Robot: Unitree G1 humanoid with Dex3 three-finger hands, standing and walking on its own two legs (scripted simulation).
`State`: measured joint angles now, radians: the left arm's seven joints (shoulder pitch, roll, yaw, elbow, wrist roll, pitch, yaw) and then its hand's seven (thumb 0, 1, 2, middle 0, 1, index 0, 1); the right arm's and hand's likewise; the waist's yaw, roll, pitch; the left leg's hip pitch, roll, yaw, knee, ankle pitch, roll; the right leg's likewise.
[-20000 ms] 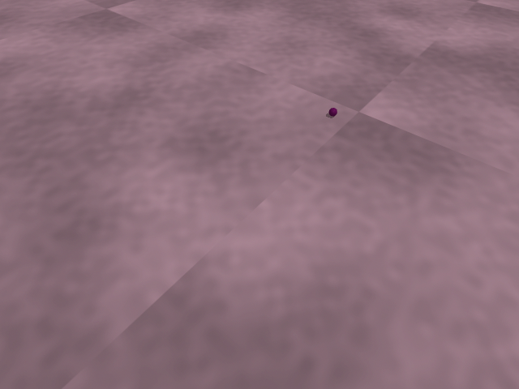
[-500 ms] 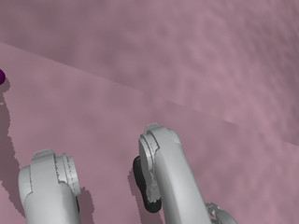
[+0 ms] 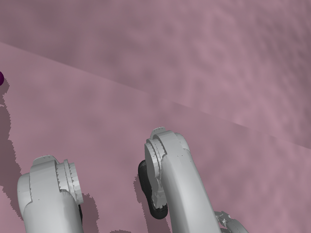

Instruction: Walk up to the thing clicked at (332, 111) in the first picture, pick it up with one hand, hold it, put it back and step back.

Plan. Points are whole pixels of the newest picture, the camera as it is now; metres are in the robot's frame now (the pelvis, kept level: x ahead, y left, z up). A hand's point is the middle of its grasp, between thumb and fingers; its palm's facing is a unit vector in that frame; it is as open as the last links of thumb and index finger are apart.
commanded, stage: rise first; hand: left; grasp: from above
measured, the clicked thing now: out of the picture +0.54 +0.32 -0.29
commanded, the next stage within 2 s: none
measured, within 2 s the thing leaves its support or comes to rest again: neither
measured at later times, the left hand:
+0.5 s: hand out of the picture +0.49 +0.35 -0.17, palm faces -0.44 -0.09 -0.89, open 13.6 cm
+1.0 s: hand out of the picture +0.49 +0.35 -0.18, palm faces -0.44 -0.09 -0.89, open 13.5 cm
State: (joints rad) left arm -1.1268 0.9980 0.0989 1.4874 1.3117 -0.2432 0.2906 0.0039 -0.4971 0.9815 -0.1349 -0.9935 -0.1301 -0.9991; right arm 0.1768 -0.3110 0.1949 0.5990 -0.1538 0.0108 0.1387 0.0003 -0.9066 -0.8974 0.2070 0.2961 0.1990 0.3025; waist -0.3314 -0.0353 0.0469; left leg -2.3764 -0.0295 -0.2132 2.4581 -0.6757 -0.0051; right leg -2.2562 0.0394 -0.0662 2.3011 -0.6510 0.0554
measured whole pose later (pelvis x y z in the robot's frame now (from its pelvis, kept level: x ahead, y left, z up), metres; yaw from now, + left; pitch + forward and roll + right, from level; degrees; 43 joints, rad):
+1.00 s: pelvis +0.00 +0.00 +0.00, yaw +0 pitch +33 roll -14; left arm -1.13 1.00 0.09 1.47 1.32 -0.24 0.28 0.00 -0.44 0.93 -0.19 -0.93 -0.18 -0.93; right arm 0.18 -0.31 0.20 0.58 -0.16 0.01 0.14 0.00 -0.90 -0.89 0.21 0.30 0.20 0.30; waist -0.34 -0.04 0.05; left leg -2.39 -0.03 -0.21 2.47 -0.67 0.00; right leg -2.26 0.03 -0.07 2.30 -0.65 0.05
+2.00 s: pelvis +0.00 +0.00 -0.01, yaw -1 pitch +33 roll -14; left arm -1.14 1.00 0.09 1.49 1.33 -0.24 0.30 0.00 -0.40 0.90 -0.21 -0.90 -0.21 -0.91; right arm 0.19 -0.32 0.21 0.58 -0.16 0.00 0.14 0.00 -0.90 -0.89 0.21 0.30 0.20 0.30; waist -0.34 -0.04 0.05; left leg -2.39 -0.03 -0.22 2.48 -0.67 0.00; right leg -2.27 0.03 -0.07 2.31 -0.64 0.05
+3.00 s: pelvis +0.00 +0.00 -0.01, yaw -1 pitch +34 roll -14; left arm -1.25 0.97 0.04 1.52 1.34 -0.20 0.33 0.00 -0.42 0.93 -0.19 -0.97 -0.19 -0.97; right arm 0.20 -0.32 0.22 0.57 -0.17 -0.03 0.14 0.00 -0.91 -0.89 0.21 0.30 0.20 0.30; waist -0.39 -0.05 0.05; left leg -2.40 -0.03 -0.22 2.47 -0.67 -0.01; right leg -2.29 0.03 -0.08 2.31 -0.64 0.05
